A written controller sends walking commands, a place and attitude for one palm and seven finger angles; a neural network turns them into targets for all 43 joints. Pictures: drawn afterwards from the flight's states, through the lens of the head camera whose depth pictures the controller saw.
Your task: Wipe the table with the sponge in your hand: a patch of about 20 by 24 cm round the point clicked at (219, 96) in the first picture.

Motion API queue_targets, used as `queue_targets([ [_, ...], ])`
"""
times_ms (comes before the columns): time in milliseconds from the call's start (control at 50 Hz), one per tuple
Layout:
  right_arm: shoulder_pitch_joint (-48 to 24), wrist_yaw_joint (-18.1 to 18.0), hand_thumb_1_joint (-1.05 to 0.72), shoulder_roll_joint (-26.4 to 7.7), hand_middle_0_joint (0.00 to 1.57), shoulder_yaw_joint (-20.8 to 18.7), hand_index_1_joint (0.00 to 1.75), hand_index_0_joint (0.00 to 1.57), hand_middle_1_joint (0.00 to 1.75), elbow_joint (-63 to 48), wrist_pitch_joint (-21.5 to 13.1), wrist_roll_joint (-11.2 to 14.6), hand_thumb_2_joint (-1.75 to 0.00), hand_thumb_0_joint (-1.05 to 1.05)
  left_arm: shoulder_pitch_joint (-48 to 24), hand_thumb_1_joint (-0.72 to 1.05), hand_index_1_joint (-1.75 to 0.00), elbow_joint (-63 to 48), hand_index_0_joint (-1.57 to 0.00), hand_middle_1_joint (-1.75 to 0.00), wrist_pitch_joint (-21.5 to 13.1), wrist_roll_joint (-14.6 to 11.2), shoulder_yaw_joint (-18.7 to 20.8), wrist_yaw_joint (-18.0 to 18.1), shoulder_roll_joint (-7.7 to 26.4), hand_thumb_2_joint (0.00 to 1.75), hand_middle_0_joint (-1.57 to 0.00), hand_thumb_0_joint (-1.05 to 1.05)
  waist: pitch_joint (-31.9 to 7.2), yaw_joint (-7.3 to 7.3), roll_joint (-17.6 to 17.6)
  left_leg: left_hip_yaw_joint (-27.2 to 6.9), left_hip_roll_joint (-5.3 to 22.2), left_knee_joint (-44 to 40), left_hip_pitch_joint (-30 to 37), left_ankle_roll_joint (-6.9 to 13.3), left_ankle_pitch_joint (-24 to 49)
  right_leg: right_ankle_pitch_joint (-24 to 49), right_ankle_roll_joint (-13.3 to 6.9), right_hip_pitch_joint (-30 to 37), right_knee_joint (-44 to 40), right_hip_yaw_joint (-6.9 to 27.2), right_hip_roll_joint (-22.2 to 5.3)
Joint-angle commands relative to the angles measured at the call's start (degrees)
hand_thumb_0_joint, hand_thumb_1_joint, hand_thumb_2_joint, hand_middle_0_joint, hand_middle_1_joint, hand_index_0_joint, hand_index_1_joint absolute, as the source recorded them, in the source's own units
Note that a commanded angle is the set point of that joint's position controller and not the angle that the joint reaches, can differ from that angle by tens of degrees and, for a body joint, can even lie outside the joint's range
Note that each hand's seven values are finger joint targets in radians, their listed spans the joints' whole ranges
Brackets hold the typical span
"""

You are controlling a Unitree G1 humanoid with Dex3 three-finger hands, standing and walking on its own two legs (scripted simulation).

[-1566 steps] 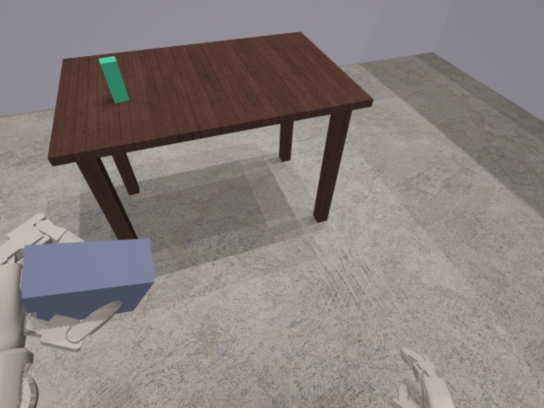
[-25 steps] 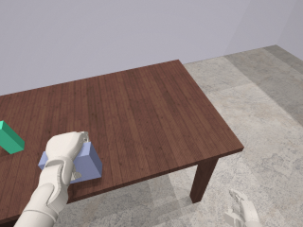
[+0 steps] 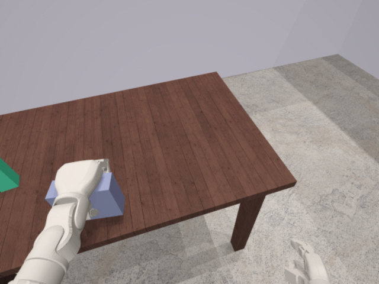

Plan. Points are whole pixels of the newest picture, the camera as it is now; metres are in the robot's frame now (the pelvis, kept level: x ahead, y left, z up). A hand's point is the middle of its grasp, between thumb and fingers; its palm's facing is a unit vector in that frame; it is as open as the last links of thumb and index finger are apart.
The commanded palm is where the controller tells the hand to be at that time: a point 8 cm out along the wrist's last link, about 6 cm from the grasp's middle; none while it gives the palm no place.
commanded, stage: move the sponge above the wiping area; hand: left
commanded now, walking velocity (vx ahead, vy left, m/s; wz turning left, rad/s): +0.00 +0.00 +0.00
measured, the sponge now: (91, 202) +0.28 +0.28 -0.01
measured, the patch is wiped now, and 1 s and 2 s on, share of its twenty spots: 0.00 0.00 0.00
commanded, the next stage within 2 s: none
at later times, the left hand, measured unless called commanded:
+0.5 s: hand (81, 180) +0.30 +0.29 +0.05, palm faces +0.06 -0.01 -1.00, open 9.4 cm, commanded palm +0.26 +0.30 +0.10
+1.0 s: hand (66, 175) +0.30 +0.31 +0.07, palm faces +0.14 +0.00 -0.99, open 9.3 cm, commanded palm +0.26 +0.30 +0.10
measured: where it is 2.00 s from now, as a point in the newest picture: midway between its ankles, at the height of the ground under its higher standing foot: outside the picture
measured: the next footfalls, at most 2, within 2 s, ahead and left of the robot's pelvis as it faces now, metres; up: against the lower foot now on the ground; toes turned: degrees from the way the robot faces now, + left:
none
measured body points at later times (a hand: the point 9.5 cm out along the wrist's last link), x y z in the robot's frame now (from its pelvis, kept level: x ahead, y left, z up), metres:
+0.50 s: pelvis +0.00 +0.00 +0.00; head +0.01 -0.02 +0.45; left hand +0.29 +0.29 +0.10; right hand +0.19 -0.24 -0.11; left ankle +0.03 +0.10 -0.73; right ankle -0.01 -0.07 -0.73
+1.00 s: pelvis +0.00 +0.02 +0.00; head +0.00 -0.01 +0.45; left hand +0.28 +0.31 +0.12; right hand +0.20 -0.21 -0.11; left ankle +0.02 +0.10 -0.73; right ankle -0.01 -0.07 -0.73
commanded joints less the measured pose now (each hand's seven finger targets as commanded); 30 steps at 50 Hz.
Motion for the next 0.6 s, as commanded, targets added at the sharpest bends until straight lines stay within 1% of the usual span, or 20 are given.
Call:
queue_targets([
  [0,-7.4,0.4,-0.90,-6.4,0.20,-2.3,0.30,0.20,0.30,-7.5,-2.1,-0.1,-0.90,0.00,-17.1,0.10,-1.60,-10.3,-1.20,-1.60,4.1,0.5,16.1,8.7,19.7,1.30,-1.20,0.00,-17.5,1.97,2.8,-2.4,-1.4,-2.3,6.7,0.8,14.1,16.9,-0.9,4.5,-3.1,6.1,-1.7],
  [40,-8.7,0.9,-0.90,-6.7,0.20,-2.3,0.30,0.20,0.30,-8.0,-1.3,0.6,-0.90,0.00,-12.5,0.10,-1.60,-7.4,-1.20,-1.60,8.6,-2.3,13.6,8.2,16.3,1.30,-1.20,0.00,-16.6,2.15,-0.6,-1.5,-1.5,-2.9,5.1,0.7,13.7,19.0,-0.1,6.5,-4.0,6.1,-2.2],
  [60,-9.8,1.0,-0.90,-7.2,0.20,-2.0,0.30,0.20,0.30,-8.0,-0.8,1.0,-0.90,0.00,-9.8,0.10,-1.60,-4.2,-1.20,-1.60,11.3,-3.4,14.1,7.1,16.8,1.30,-1.20,0.00,-15.0,2.57,-2.7,-1.5,-1.8,-3.6,3.8,0.6,12.6,19.3,-0.1,7.7,-4.4,7.0,-2.3],
  [80,-9.3,1.1,-0.90,-7.2,0.20,-1.9,0.30,0.20,0.30,-8.0,-0.2,1.6,-0.90,0.00,-9.8,0.10,-1.60,-2.6,-1.20,-1.60,13.2,-4.4,9.8,5.4,13.3,1.30,-1.20,0.00,-13.0,0.98,-4.8,-0.9,-1.6,-4.0,2.7,0.8,11.3,18.8,0.7,7.6,-4.9,6.3,-2.6],
  [120,-9.9,1.1,-0.90,-7.8,0.20,-1.5,0.30,0.20,0.30,-8.8,0.6,2.3,-0.90,0.00,-8.6,0.10,-1.60,-1.6,-1.20,-1.60,16.2,-5.0,4.5,1.4,9.9,1.30,-1.20,0.00,-9.8,-0.57,-7.0,-1.0,-1.8,-4.3,2.7,1.4,10.2,18.6,1.2,6.3,-6.2,6.0,-2.7],
  [140,-9.8,0.9,-0.90,-8.0,0.20,-1.2,0.30,0.20,0.30,-9.1,0.9,2.6,-0.90,0.00,-9.4,0.10,-1.60,-1.6,-1.20,-1.60,16.9,-5.2,2.9,-0.7,9.3,1.30,-1.20,0.00,-9.6,-1.23,-8.6,-1.3,-1.9,-4.1,3.0,1.8,9.6,18.6,1.4,6.0,-6.8,6.2,-2.7],
  [160,-10.4,0.6,-0.90,-8.3,0.20,-1.0,0.30,0.20,0.30,-9.6,1.0,2.7,-0.90,0.00,-11.8,0.10,-1.60,-2.5,-1.20,-1.60,16.9,-4.8,2.4,-2.6,10.1,1.30,-1.20,0.00,-8.6,-1.93,-7.6,-1.5,-1.8,-4.2,3.9,2.0,9.2,17.7,1.2,4.8,-7.3,6.8,-2.6],
  [180,-9.4,0.4,-0.90,-8.0,0.20,-1.1,0.30,0.20,0.30,-9.9,0.7,2.6,-0.90,0.00,-13.2,0.10,-1.60,-4.2,-1.20,-1.60,15.4,-5.2,0.5,-4.1,8.9,1.30,-1.20,0.00,-8.7,-2.86,-7.2,-1.3,-1.9,-3.8,4.8,2.5,8.9,17.5,1.5,4.6,-7.6,6.4,-2.7],
  [200,-8.6,0.1,-0.90,-8.1,0.20,-1.1,0.30,0.20,0.30,-9.5,0.4,2.2,-0.90,0.00,-14.8,0.10,-1.60,-5.3,-1.20,-1.60,13.1,-4.6,2.2,-5.1,11.4,1.30,-1.20,0.00,-9.2,-2.94,-7.5,-1.6,-1.9,-3.3,5.6,2.8,8.6,16.7,1.5,3.9,-7.8,6.3,-2.6],
  [220,-8.1,-0.1,-0.90,-7.7,0.20,-1.1,0.30,0.20,0.30,-9.7,-0.4,1.8,-0.90,0.00,-17.0,0.10,-1.60,-8.5,-1.20,-1.60,9.8,-4.4,1.4,-5.7,10.9,1.30,-1.20,0.00,-10.9,-3.32,-5.6,-1.6,-2.0,-2.8,6.9,3.1,9.0,17.0,1.5,3.8,-7.6,6.1,-2.6],
  [260,-7.3,-0.8,-0.90,-7.2,0.20,-1.3,0.30,0.20,0.30,-9.6,-1.9,0.6,-0.90,0.00,-22.3,0.10,-1.60,-16.1,-1.20,-1.60,2.8,-3.0,6.4,-4.8,17.1,1.30,-1.20,0.00,-14.0,-2.57,-1.8,-2.2,-2.0,-2.2,10.0,3.5,10.3,17.0,0.9,3.4,-7.4,7.5,-2.2],
  [320,-5.1,-1.4,-0.90,-6.2,0.20,-2.1,0.30,0.20,0.30,-7.7,-3.6,-0.5,-0.90,0.00,-25.7,0.10,-1.60,-18.7,-1.20,-1.60,-5.2,0.0,11.1,0.8,19.7,1.30,-1.20,0.00,-15.6,-1.86,5.2,-2.6,-1.5,-1.2,12.1,3.1,11.2,13.4,0.2,-0.3,-5.0,6.1,-1.7],
  [360,-5.4,-1.5,-0.90,-6.8,0.20,-2.3,0.30,0.20,0.30,-7.1,-3.6,-1.2,-0.90,0.00,-25.6,0.10,-1.60,-19.4,-1.20,-1.60,-6.0,3.0,19.3,5.6,27.1,1.30,-1.20,0.00,-17.9,0.69,10.0,-3.1,-1.4,-1.2,10.7,2.0,12.1,11.9,-1.3,-0.5,-3.4,7.5,-0.9],
  [380,-5.2,-1.3,-0.90,-6.2,0.20,-2.6,0.30,0.20,0.30,-6.9,-3.6,-1.0,-0.90,0.00,-24.4,0.10,-1.60,-17.7,-1.20,-1.60,-5.4,3.0,18.5,8.0,24.3,1.30,-1.20,0.00,-18.5,0.34,9.8,-2.6,-1.1,-0.7,9.7,1.6,12.4,11.7,-1.1,-0.2,-2.4,6.3,-1.3],
  [400,-5.4,-1.1,-0.90,-6.8,0.20,-2.8,0.30,0.20,0.30,-6.6,-3.3,-0.9,-0.90,0.00,-23.9,0.10,-1.60,-15.0,-1.20,-1.60,-3.7,3.2,20.1,10.0,25.2,1.30,-1.20,0.00,-18.9,0.70,8.2,-2.7,-1.1,-0.6,8.2,1.1,12.2,11.5,-1.4,-0.3,-2.1,6.3,-1.1],
  [420,-5.7,-0.6,-0.90,-6.7,0.20,-3.0,0.30,0.20,0.30,-6.6,-3.0,-0.5,-0.90,0.00,-23.4,0.10,-1.60,-13.1,-1.20,-1.60,-1.8,2.0,18.8,11.5,22.6,1.30,-1.20,0.00,-18.5,0.52,6.6,-2.2,-1.0,-0.7,6.9,0.9,12.5,13.3,-1.2,0.6,-1.8,5.9,-1.5],
  [460,-8.4,0.1,-0.90,-7.2,0.20,-2.9,0.30,0.20,0.30,-6.9,-2.2,-0.1,-0.90,0.00,-18.7,0.10,-1.60,-9.4,-1.20,-1.60,3.8,-0.6,19.6,12.7,22.1,1.30,-1.20,0.00,-20.1,2.35,3.1,-2.0,-1.2,-1.5,5.7,0.4,13.7,16.2,-1.1,3.9,-2.0,6.6,-1.7],
  [480,-7.8,0.6,-0.90,-6.7,0.20,-3.1,0.30,0.20,0.30,-6.9,-1.9,0.5,-0.90,0.00,-14.2,0.10,-1.60,-6.1,-1.20,-1.60,6.9,-3.1,16.7,12.2,17.6,1.30,-1.20,0.00,-20.3,2.23,-0.4,-1.2,-1.0,-1.9,4.6,0.4,13.8,18.0,-0.1,6.5,-2.3,5.2,-2.2],
  [520,-9.0,1.1,-0.90,-7.3,0.20,-2.7,0.30,0.20,0.30,-7.1,-1.0,1.6,-0.90,0.00,-9.8,0.10,-1.60,-1.5,-1.20,-1.60,13.2,-6.0,10.5,8.4,12.4,1.30,-1.20,0.00,-17.1,1.28,-4.7,-0.6,-1.2,-2.6,2.9,0.4,12.5,19.7,1.0,7.6,-3.9,5.1,-2.5],
  [580,-10.3,1.2,-0.90,-8.2,0.20,-1.3,0.30,0.20,0.30,-8.4,1.1,3.2,-0.90,0.00,-8.3,0.10,-1.60,1.3,-1.20,-1.60,20.0,-6.9,1.1,-0.5,7.1,1.30,-1.20,0.00,-10.3,-1.46,-8.2,-1.4,-1.3,-4.1,2.4,1.4,10.8,19.4,1.4,6.4,-5.8,5.3,-2.8],
])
